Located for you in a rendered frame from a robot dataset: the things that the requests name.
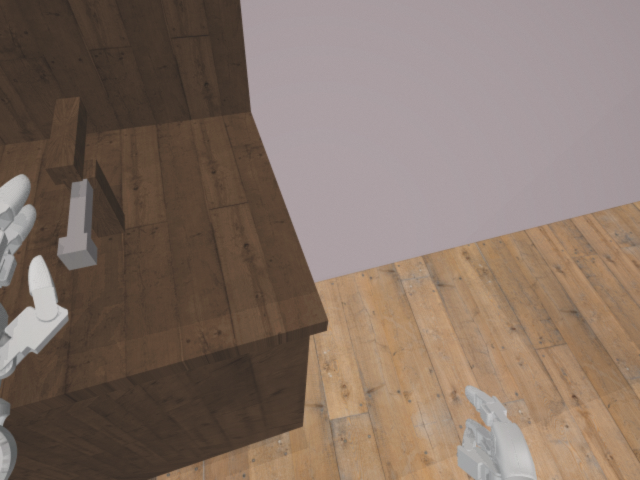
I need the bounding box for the tap lever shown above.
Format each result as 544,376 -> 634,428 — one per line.
57,179 -> 97,270

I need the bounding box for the robot left hand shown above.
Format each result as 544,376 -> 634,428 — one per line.
0,174 -> 69,387

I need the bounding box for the counter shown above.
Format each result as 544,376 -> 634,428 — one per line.
0,0 -> 328,480

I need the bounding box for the robot right hand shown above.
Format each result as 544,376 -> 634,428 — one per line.
457,385 -> 537,480

